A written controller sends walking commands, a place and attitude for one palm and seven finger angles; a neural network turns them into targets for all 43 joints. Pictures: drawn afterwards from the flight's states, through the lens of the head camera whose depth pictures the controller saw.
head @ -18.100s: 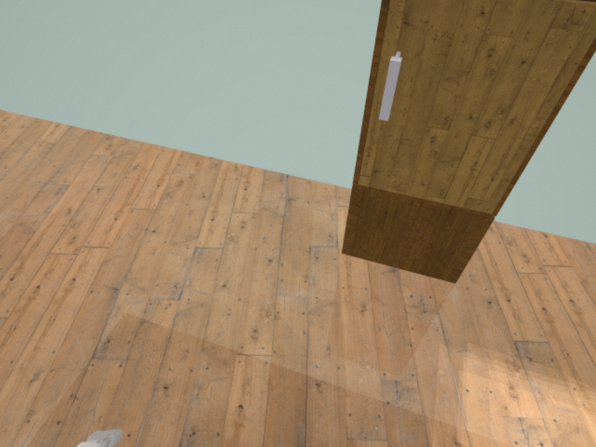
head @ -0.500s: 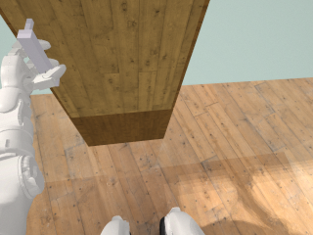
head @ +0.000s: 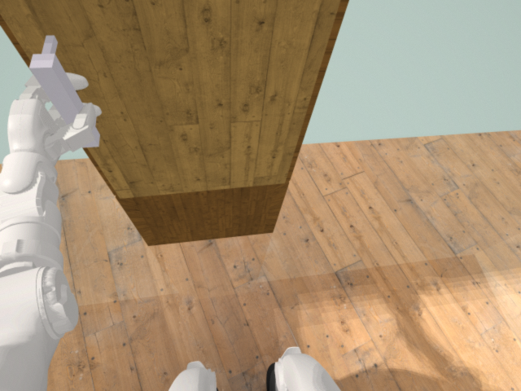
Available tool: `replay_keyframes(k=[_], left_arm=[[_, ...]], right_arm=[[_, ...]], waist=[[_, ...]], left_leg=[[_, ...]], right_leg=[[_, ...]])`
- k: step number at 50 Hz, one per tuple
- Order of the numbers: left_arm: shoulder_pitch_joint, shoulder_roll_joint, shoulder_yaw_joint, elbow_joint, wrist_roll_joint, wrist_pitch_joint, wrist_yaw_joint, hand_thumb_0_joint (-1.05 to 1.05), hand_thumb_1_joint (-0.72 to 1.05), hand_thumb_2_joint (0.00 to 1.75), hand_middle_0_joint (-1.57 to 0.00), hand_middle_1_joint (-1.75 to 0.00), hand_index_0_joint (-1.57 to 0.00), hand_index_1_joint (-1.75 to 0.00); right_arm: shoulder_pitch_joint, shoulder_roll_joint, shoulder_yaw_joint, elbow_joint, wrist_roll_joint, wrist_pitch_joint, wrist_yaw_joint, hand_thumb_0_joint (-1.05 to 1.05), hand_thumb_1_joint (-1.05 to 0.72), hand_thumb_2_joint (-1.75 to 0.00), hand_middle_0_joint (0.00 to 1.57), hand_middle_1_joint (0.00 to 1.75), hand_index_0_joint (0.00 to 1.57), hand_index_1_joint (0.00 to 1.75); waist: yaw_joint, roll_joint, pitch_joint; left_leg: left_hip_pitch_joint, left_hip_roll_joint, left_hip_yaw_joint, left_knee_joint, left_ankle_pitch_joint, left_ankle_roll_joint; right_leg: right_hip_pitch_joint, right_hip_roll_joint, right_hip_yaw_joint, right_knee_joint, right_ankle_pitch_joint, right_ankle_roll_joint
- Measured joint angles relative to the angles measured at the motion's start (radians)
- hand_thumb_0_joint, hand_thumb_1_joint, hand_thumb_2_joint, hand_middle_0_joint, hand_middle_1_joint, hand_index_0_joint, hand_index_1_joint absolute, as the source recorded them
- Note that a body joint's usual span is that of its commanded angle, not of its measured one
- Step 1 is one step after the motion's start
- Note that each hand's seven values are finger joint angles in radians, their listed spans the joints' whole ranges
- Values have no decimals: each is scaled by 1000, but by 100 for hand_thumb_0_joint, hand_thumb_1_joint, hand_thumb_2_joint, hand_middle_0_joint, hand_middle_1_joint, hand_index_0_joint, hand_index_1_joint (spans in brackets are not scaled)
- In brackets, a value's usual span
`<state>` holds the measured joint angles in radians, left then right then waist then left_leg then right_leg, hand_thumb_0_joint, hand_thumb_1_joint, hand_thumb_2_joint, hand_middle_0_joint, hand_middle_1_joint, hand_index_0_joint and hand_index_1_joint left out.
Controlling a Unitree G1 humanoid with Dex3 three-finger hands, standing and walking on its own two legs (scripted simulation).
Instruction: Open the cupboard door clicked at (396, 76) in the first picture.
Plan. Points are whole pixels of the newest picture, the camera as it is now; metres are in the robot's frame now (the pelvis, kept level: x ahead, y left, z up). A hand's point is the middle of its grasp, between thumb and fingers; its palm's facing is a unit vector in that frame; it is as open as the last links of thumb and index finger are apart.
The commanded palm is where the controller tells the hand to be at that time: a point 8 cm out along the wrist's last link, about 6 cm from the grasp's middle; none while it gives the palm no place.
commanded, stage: pull the door open along its arc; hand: left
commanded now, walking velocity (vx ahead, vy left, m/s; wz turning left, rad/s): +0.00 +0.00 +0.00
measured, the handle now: (72, 96) +0.54 +0.25 +0.08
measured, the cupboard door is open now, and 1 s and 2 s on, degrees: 1 44 42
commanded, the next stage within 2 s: open thumb and fingers to let go in 0.90 s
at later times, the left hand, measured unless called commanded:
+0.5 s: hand (114, 201) +0.36 +0.17 +0.08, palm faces +0.32 -0.95 +0.06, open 6.5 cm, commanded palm +0.31 +0.22 +0.08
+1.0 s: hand (204, 281) +0.26 +0.06 +0.08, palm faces +0.44 -0.90 -0.02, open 6.5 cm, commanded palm +0.22 +0.10 +0.08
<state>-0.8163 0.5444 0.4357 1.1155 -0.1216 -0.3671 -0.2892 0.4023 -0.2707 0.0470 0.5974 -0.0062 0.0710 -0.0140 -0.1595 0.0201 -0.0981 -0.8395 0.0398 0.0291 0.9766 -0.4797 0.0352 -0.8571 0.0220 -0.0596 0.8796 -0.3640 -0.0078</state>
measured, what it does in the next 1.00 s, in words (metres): stands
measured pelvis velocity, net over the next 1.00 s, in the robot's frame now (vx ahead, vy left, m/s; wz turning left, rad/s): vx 0.01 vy -0.05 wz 0.07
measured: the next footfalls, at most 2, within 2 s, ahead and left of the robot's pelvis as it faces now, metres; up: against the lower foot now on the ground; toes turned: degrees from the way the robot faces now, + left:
none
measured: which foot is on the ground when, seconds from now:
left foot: down 0.00-1.00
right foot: down 0.00-1.00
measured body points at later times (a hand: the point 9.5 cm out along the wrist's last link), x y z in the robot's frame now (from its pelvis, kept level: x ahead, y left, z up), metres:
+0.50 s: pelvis +0.01 -0.01 +0.02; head +0.06 -0.01 +0.46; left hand +0.34 +0.22 +0.08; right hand +0.16 -0.24 -0.09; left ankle -0.01 +0.09 -0.68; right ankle +0.03 -0.12 -0.68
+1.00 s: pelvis +0.01 -0.05 +0.02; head +0.02 -0.07 +0.47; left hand +0.23 +0.10 +0.09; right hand +0.20 -0.25 -0.07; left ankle -0.01 +0.09 -0.68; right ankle +0.03 -0.12 -0.68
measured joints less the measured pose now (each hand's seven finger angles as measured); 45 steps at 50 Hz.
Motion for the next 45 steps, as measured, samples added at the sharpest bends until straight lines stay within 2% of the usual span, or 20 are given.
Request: replay_keyframes(k=[8, 15, 17, 21, 26, 31, 36, 45], left_arm=[[201, -78, -14, -190, -60, 18, -9, 2, 67, 75, -32, -133, -32, -135], [438, -189, -84, -435, -106, 36, 8, 2, 65, 72, -33, -132, -32, -134], [487, -236, -114, -508, -106, 47, 70, 2, 65, 72, -33, -132, -32, -132], [566, -352, -168, -640, -89, 58, 252, 3, 64, 75, -32, -133, -34, -129], [652, -467, -259, -770, -11, 71, 479, 2, 64, 77, -32, -133, -34, -128], [727, -536, -353, -853, 64, 96, 633, 2, 65, 78, -31, -132, -32, -130], [829, -586, -441, -945, 110, 131, 733, 2, 65, 77, -30, -131, -31, -131], [1043, -640, -598, -1120, 174, 175, 808, 3, 65, 74, -28, -131, -32, -133]], right_arm=[[9, 3, -12, -29, 18, 14, 10, 0, -91, -90, 20, 30, 21, 30], [-23, 9, -24, -63, 33, -1, 17, 0, -91, -90, 20, 30, 21, 30], [-43, 13, -29, -68, 32, -14, 18, 1, -91, -90, 20, 30, 21, 30], [-98, 22, -37, -71, 22, -45, 28, 1, -91, -90, 20, 30, 21, 30], [-156, 43, -37, -72, -5, -63, 42, 1, -91, -90, 20, 30, 20, 30], [-186, 65, -29, -66, -28, -61, 41, 1, -91, -90, 20, 30, 21, 30], [-190, 79, -26, -61, -44, -58, 35, 1, -91, -90, 20, 30, 21, 30], [-175, 77, -30, -67, -60, -61, 23, 1, -91, -90, 20, 30, 21, 30]], waist=[[28, 6, -20], [64, 10, -36], [79, 10, -35], [104, 13, -31], [133, 11, -27], [154, 9, -22], [164, 12, -20], [160, 14, -11]], left_leg=[[73, 5, 20, -48, 3, 0], [155, -1, 29, -94, 10, -2], [170, -4, 28, -101, 13, -3], [186, -13, 24, -108, 20, -6], [202, -23, 15, -106, 23, -12], [227, -28, -3, -107, 26, -23], [261, -28, -20, -118, 29, -35], [311, -24, -41, -133, 33, -54]], right_leg=[[60, 7, 21, -35, 4, 0], [132, 4, 30, -66, 4, 0], [147, 1, 29, -69, 4, 0], [161, -8, 25, -63, 1, -2], [173, -19, 17, -43, -11, -8], [200, -25, -1, -32, -24, -19], [237, -24, -17, -37, -30, -31], [288, -21, -39, -40, -42, -50]])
